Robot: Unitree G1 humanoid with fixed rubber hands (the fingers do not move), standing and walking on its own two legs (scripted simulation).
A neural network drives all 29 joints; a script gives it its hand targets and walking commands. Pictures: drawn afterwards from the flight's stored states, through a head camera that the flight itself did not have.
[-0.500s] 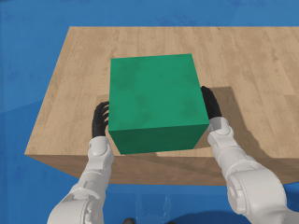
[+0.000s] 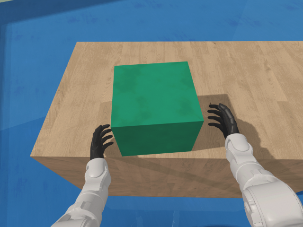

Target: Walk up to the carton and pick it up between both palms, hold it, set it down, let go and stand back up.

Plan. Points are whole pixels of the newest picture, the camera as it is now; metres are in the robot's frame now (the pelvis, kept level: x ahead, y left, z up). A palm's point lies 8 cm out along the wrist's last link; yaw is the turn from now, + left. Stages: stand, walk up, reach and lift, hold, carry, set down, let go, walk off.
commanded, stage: set down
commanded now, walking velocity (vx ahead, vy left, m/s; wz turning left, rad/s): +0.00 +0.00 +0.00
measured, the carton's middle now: (154, 110) +0.47 +0.04 +0.00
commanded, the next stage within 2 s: none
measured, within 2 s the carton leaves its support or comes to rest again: neither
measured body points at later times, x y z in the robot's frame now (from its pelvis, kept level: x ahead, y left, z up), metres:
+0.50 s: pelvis -0.02 +0.00 +0.00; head +0.03 -0.01 +0.45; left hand +0.30 +0.20 -0.01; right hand +0.36 -0.21 +0.00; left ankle +0.02 +0.15 -0.73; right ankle +0.02 -0.10 -0.73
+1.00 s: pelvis -0.01 +0.00 +0.01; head +0.01 +0.01 +0.46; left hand +0.25 +0.21 -0.01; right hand +0.27 -0.23 -0.02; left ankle +0.02 +0.15 -0.73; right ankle +0.02 -0.10 -0.73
